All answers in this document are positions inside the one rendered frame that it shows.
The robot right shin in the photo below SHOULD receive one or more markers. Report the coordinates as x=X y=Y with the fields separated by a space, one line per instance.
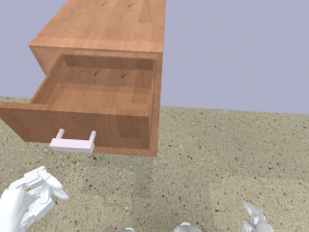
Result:
x=185 y=223

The handle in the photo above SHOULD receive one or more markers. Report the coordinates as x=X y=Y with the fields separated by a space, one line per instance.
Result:
x=72 y=145

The drawer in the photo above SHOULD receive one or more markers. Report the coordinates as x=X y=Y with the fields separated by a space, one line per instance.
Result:
x=111 y=95

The right robot hand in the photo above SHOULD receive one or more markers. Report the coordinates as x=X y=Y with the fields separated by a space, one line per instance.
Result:
x=257 y=217

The cabinet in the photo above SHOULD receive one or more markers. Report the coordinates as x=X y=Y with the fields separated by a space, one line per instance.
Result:
x=117 y=28

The left robot hand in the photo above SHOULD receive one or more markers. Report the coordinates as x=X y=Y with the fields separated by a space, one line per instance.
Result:
x=15 y=200

